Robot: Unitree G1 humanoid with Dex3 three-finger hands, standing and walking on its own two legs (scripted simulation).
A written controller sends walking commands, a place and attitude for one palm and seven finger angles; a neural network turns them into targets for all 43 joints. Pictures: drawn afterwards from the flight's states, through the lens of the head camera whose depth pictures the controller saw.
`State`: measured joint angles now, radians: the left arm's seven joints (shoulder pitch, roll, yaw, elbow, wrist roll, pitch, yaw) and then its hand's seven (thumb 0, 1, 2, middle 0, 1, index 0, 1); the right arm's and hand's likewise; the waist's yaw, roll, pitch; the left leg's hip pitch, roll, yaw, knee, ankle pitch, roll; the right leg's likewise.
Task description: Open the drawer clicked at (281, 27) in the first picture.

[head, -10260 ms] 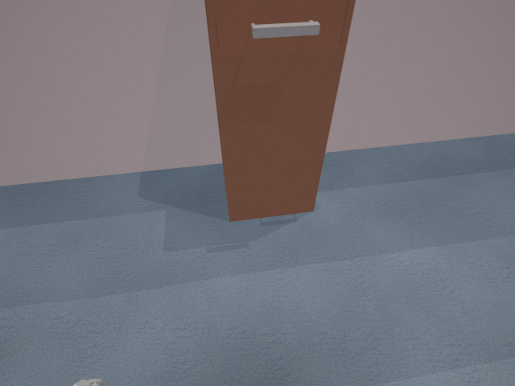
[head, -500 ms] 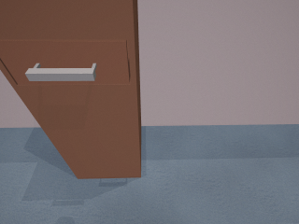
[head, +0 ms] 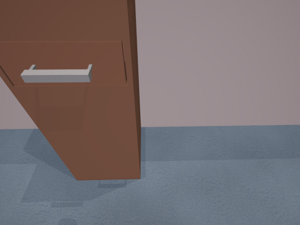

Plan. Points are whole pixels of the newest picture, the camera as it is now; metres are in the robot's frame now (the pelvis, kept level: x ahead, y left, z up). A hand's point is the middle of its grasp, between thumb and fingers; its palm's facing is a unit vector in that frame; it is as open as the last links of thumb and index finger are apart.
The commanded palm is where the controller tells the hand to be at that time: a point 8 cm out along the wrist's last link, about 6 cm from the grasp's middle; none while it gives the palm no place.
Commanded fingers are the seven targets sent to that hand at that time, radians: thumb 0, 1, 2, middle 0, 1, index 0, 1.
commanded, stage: look again from close up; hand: left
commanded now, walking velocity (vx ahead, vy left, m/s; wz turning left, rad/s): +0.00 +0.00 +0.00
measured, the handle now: (59, 71) +0.50 +0.32 +0.14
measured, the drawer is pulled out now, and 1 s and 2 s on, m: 0.00 0.00 0.00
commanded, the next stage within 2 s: shuffle to correct the standing spot in 0.18 s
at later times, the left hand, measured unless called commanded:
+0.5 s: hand out of the picture -0.03 +0.17 -0.18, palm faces +0.13 -0.97 -0.20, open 7.4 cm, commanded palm none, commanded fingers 0.00 0.90 0.90 -0.20 -0.30 -0.20 -0.30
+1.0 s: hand out of the picture -0.01 +0.28 -0.18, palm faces +0.06 -0.98 -0.19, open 7.4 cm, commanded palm none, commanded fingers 0.00 0.90 0.90 -0.20 -0.30 -0.20 -0.30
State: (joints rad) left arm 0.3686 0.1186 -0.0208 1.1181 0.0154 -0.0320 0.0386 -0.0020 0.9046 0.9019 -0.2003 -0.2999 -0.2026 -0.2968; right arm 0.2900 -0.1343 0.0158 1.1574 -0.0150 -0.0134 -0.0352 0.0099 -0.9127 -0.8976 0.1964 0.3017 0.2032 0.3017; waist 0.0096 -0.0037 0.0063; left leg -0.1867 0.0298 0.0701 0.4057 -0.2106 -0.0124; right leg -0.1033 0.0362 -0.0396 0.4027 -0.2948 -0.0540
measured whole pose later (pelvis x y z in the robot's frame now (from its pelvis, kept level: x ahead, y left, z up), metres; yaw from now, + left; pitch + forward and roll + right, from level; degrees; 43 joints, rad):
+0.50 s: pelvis +0.00 +0.00 -0.01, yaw +3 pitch +0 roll +1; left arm 0.35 0.12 0.02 1.07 0.03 -0.02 0.05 0.00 0.90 0.90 -0.20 -0.30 -0.21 -0.30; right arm 0.29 -0.15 -0.01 1.10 -0.01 0.03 -0.03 0.01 -0.91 -0.90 0.20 0.30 0.20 0.30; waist 0.03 0.00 0.02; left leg -0.32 0.02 0.05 0.70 -0.38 -0.02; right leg -0.14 0.02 -0.08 0.48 -0.34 -0.06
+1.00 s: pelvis -0.01 +0.09 +0.00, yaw +1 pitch +1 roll +0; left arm 0.31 0.21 0.05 1.02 0.04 0.04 0.00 0.00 0.91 0.90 -0.20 -0.30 -0.20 -0.30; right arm 0.20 -0.13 -0.01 1.00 -0.03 -0.02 -0.04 -0.01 -0.94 -0.90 0.20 0.30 0.21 0.30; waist 0.01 -0.07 0.02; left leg -0.25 0.01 0.10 0.41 -0.18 0.03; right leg -0.41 -0.02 0.00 0.97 -0.38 0.03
